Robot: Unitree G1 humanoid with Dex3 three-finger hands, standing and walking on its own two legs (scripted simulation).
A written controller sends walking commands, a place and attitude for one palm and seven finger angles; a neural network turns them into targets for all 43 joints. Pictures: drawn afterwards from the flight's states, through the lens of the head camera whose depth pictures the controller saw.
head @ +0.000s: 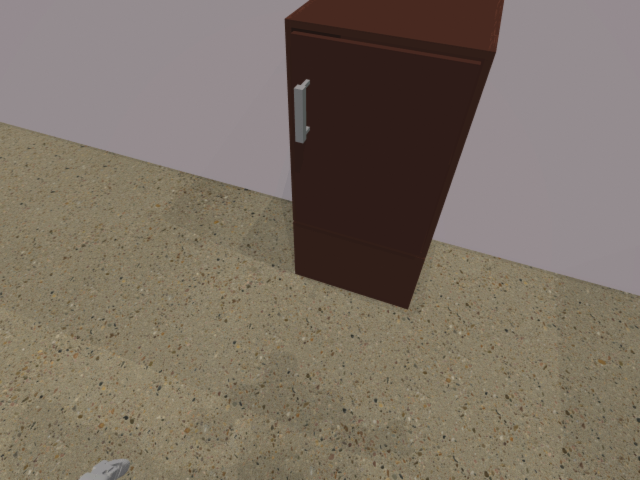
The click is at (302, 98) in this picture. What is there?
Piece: cupboard door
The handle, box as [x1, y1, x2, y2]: [294, 79, 309, 142]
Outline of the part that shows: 307,79 300,85 297,84 294,88 295,141 299,142 304,141 305,135 309,130 309,127 305,125 305,88 309,83 309,80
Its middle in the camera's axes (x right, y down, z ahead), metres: -0.05 -0.32 +0.97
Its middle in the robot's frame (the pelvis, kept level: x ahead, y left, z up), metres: +0.94 +0.09 -0.01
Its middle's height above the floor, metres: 0.75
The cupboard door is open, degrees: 0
